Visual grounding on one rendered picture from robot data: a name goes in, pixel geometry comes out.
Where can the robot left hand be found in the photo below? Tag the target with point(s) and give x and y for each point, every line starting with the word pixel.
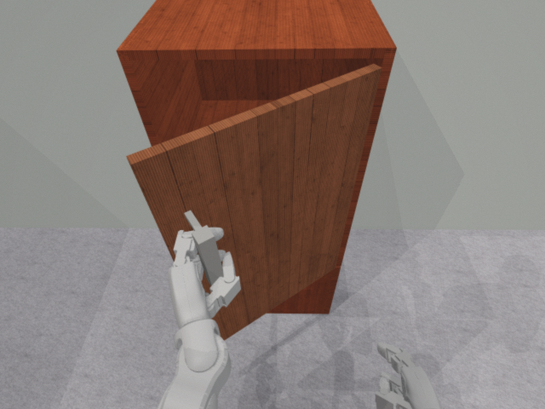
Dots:
pixel 185 281

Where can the handle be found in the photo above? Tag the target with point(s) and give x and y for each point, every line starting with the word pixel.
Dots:
pixel 207 249

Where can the robot right hand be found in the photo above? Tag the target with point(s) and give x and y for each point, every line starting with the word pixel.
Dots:
pixel 413 391

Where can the cupboard door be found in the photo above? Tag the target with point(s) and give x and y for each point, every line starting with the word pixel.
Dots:
pixel 278 179

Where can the robot left forearm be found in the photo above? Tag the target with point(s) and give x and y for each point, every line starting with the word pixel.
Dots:
pixel 203 366

